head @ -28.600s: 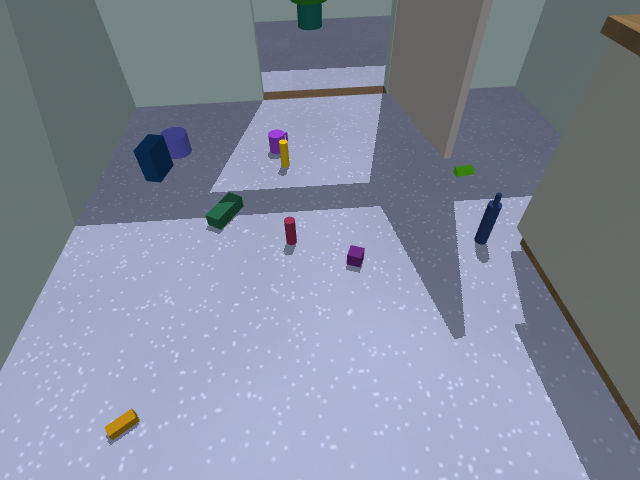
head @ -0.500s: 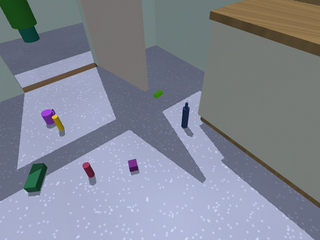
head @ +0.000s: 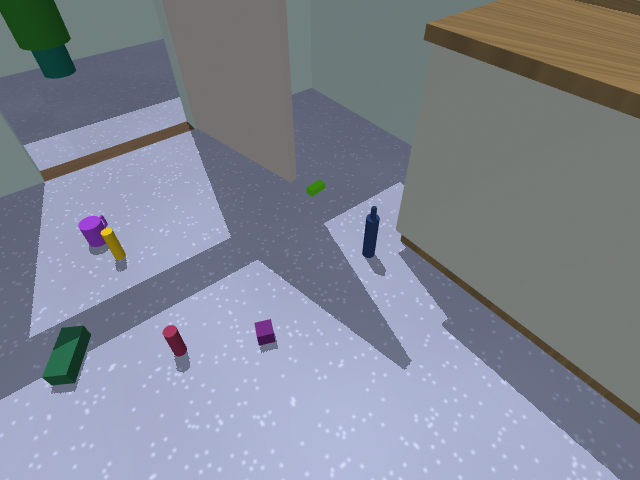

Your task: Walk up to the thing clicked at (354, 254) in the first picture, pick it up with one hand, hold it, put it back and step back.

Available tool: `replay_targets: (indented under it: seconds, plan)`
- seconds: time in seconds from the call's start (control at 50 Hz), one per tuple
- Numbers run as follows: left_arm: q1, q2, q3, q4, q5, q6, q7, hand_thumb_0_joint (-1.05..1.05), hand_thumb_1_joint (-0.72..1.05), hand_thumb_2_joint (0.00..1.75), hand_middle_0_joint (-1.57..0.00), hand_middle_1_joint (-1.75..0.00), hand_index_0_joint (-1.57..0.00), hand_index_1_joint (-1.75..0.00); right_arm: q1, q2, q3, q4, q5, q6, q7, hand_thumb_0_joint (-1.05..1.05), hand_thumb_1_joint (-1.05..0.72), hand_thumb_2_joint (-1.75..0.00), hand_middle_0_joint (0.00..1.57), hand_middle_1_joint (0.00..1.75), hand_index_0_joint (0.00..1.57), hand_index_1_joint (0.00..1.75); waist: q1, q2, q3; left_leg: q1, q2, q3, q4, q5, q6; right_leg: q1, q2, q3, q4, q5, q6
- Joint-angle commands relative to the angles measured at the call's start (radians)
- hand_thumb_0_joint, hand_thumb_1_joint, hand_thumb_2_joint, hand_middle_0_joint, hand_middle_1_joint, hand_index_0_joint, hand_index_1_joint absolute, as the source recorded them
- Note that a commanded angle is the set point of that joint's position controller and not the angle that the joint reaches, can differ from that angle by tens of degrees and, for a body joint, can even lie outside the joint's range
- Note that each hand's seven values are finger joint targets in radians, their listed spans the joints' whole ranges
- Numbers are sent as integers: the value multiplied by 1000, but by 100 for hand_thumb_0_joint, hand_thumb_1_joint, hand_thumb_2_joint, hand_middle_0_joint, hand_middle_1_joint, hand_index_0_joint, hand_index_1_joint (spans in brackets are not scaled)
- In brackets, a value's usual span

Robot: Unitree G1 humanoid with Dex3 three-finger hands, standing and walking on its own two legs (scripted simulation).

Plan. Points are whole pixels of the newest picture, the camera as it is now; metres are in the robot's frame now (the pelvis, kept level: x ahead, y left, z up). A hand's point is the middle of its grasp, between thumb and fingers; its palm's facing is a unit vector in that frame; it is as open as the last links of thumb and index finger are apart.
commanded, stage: stand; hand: left
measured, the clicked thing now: (264, 332) +0.76 +0.25 -0.74
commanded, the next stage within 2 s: walk up in 0.98 s
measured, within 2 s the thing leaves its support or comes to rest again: neither
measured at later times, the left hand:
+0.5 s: hand out of the picture +0.05 +0.25 -0.15, palm faces -0.03 -0.94 -0.34, open 7.4 cm
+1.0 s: hand out of the picture +0.06 +0.24 -0.15, palm faces -0.04 -0.94 -0.33, open 7.4 cm
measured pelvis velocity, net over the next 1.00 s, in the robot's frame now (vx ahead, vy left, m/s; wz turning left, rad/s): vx -0.02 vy -0.02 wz -0.02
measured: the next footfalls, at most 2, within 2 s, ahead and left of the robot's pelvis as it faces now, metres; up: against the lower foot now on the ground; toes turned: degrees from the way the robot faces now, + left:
left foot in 1.26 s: +0.14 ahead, +0.15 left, +0.00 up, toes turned +3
right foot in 1.68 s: +0.35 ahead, -0.11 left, +0.00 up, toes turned -4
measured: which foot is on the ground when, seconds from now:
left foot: down 0.00-1.00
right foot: down 0.00-1.00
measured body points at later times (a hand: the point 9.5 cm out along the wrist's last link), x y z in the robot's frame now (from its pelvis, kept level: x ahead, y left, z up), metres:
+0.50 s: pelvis -0.03 -0.01 +0.01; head -0.02 -0.01 +0.46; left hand +0.05 +0.29 -0.12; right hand +0.05 -0.31 -0.13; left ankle +0.00 +0.12 -0.74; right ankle -0.02 -0.13 -0.74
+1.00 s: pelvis -0.02 -0.02 +0.01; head -0.01 -0.02 +0.46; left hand +0.06 +0.29 -0.12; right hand +0.04 -0.32 -0.13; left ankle +0.00 +0.12 -0.74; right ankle -0.02 -0.13 -0.74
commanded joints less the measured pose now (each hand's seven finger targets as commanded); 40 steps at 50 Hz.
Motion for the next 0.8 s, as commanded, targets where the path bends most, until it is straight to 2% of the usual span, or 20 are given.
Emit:
replay_targets:
  seconds: [0.0,0.06,0.08,0.16,0.2,0.24,0.28,0.34,0.38,0.48,0.5,0.54,0.56,0.58,0.66,0.7,0.72,0.78]
  plan:
    - [-48,183,19,-46,-6,-16,19,0,90,90,-20,-30,-20,-30,-50,-226,-32,-47,14,-25,-24,0,-90,-90,20,30,20,30,-11,45,-130,86,133,-91,-97,510,31,55,-107,66,-74,422,-38]
    - [-51,188,16,-31,-6,-11,17,0,90,90,-20,-30,-20,-30,-56,-222,-26,-35,15,-23,-26,0,-90,-90,20,30,20,30,-13,52,-149,103,133,-81,-133,464,24,80,-104,63,-97,371,-34]
    - [-50,184,14,-25,-4,-9,16,0,90,90,-20,-30,-20,-30,-67,-222,-23,-32,16,-22,-27,0,-90,-90,20,30,20,30,-11,57,-135,97,132,-82,-151,406,22,69,-99,66,-115,323,-29]
    - [-50,188,9,-8,2,-8,13,0,90,90,-20,-30,-20,-30,-76,-218,-18,-16,15,-19,-23,0,-90,-90,20,30,20,30,-12,40,-107,81,127,-80,-193,281,17,48,-103,73,-151,231,-28]
    - [-47,190,7,0,3,-10,14,0,90,90,-20,-30,-20,-30,-74,-218,-17,-6,16,-20,-21,0,-90,-90,20,30,20,30,-14,27,-117,93,131,-82,-197,285,17,47,-108,75,-157,228,-32]
    - [-43,193,7,3,3,-12,13,0,90,90,-20,-30,-20,-30,-75,-220,-17,0,14,-20,-20,0,-90,-90,20,30,20,30,-12,24,-107,93,127,-78,-203,240,16,31,-109,83,-170,198,-32]
    - [-48,192,4,1,3,-14,12,0,90,90,-20,-30,-20,-30,-67,-221,-16,5,14,-22,-18,0,-90,-90,20,30,20,30,-19,24,-126,99,127,-73,-200,265,15,42,-115,86,-167,228,-34]
    - [-39,195,3,4,4,-15,12,0,90,90,-20,-30,-20,-30,-71,-218,-15,11,12,-21,-16,0,-90,-90,20,30,20,30,-12,18,-107,89,127,-76,-208,222,13,23,-114,88,-178,188,-34]
    - [-39,190,0,10,5,-13,11,0,90,90,-20,-30,-20,-30,-56,-219,-13,21,11,-18,-14,0,-90,-90,20,30,20,30,-18,15,-56,51,121,-81,-227,116,11,-12,-107,91,-199,94,-31]
    - [-22,201,2,8,7,-13,10,0,90,90,-20,-30,-20,-30,-35,-216,-14,27,8,-16,-8,0,-90,-90,20,30,20,30,-17,2,-54,39,113,-83,-222,64,10,-39,-109,107,-220,-3,-35]
    - [-26,201,2,4,7,-15,9,0,90,90,-20,-30,-20,-30,-31,-219,-14,27,8,-16,-8,0,-90,-90,20,30,20,30,-19,13,-67,38,114,-83,-218,77,14,-29,-114,108,-215,29,-37]
    - [-23,211,4,2,7,-13,10,0,90,90,-20,-30,-20,-30,-25,-213,-12,27,6,-16,-9,0,-90,-90,20,30,20,30,-20,1,-51,30,110,-83,-219,58,10,-50,-110,112,-219,-16,-38]
    - [-29,207,4,-1,5,-14,8,0,90,90,-20,-30,-20,-30,-18,-223,-13,28,6,-16,-10,0,-90,-90,20,30,20,30,-23,24,-81,42,119,-84,-216,79,15,-28,-115,113,-205,38,-42]
    - [-20,205,3,0,3,-13,9,0,90,90,-20,-30,-20,-30,-22,-221,-12,30,7,-17,-10,0,-90,-90,20,30,20,30,-14,22,-68,30,118,-88,-221,85,12,-27,-110,108,-202,42,-40]
    - [-14,203,2,-2,1,-17,9,0,90,90,-20,-30,-20,-30,-8,-225,-9,32,8,-21,-13,0,-90,-90,20,30,20,30,-19,19,-98,52,125,-82,-204,162,13,-1,-115,111,-184,146,-41]
    - [-13,205,1,-3,0,-15,9,0,90,90,-20,-30,-20,-30,-3,-224,-7,34,9,-20,-14,0,-90,-90,20,30,20,30,-19,24,-89,44,124,-82,-207,166,11,-5,-111,105,-181,145,-41]
    - [-11,203,0,0,-2,-13,8,0,90,90,-20,-30,-20,-30,4,-224,-5,38,9,-20,-14,0,-90,-90,20,30,20,30,-19,25,-76,34,121,-83,-213,134,11,-9,-109,107,-184,123,-40]
    - [-10,205,-1,-2,0,-12,7,0,90,90,-20,-30,-20,-30,3,-226,-3,35,8,-19,-15,0,-90,-90,20,30,20,30,-17,22,-91,42,126,-81,-208,158,11,-4,-111,106,-178,137,-41]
